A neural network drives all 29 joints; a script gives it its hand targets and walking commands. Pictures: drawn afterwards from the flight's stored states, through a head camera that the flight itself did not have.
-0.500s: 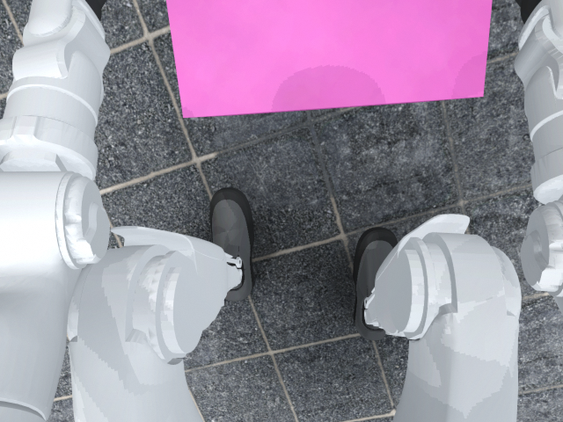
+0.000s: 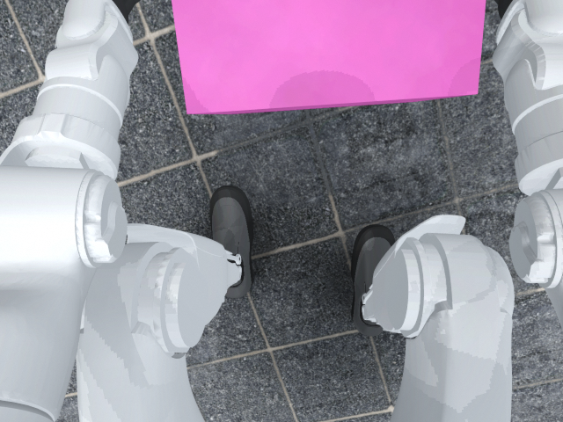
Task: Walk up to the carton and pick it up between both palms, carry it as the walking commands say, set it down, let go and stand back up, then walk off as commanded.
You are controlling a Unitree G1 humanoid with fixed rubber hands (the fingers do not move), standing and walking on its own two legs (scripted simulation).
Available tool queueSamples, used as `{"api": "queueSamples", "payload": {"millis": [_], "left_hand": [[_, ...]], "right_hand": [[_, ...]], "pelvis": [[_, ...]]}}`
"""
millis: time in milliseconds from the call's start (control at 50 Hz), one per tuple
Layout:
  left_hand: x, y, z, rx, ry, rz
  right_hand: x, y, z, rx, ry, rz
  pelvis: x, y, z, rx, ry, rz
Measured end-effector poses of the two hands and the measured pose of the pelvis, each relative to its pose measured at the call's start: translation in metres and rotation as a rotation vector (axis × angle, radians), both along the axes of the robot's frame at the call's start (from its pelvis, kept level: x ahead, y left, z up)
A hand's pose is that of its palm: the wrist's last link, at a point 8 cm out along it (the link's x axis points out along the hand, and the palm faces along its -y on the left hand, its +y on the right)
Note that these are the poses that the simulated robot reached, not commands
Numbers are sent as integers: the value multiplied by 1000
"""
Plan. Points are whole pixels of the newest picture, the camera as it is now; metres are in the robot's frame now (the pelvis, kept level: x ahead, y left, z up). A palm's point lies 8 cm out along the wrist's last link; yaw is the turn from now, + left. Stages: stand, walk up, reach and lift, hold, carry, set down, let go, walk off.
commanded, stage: reach and lift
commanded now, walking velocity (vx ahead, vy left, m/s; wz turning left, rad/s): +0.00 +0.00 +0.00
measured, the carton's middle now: (320, 37) +0.51 -0.01 -0.25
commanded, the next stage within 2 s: none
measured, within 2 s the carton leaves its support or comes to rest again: leaves its support in 1.08 s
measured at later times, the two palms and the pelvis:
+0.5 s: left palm out of the picture +0.54 +0.18 -0.18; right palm out of the picture +0.54 -0.20 -0.18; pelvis +0.00 +0.00 +0.01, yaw -1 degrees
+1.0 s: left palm out of the picture +0.54 +0.18 -0.17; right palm out of the picture +0.54 -0.19 -0.18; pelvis +0.00 +0.00 +0.00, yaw -2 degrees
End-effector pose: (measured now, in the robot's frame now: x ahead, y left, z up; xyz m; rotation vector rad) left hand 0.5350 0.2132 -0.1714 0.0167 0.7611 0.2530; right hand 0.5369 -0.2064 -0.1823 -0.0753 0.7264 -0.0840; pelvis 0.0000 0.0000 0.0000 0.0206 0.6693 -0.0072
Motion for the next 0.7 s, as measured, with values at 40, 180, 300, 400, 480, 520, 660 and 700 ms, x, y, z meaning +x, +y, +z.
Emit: {"api": "queueSamples", "payload": {"millis": [40,180,300,400,480,520,660,700], "left_hand": [[1,-5,-1,-3,-1,-6],[5,-26,-4,-20,0,-27],[5,-36,-5,-20,-1,-31],[5,-36,-4,-16,-6,-35],[4,-36,-4,-16,-7,-40],[3,-35,-4,-14,-8,-41],[2,-33,-3,-5,-9,-43],[2,-33,-3,-6,-8,-43]], "right_hand": [[0,4,-1,5,-1,4],[0,7,-1,5,-4,4],[0,6,-1,4,-4,7],[1,7,-1,-2,-5,17],[2,8,-1,-7,-4,27],[2,9,-1,-8,-5,33],[5,11,1,-16,-6,47],[5,12,1,-15,-3,47]], "pelvis": [[0,0,0,-1,0,1],[-1,1,1,-2,4,-3],[0,1,3,3,13,-12],[0,-1,6,8,19,-17],[0,-2,8,10,23,-20],[-1,-3,9,11,25,-21],[-1,-3,10,13,26,-27],[-1,-3,10,13,26,-32]]}}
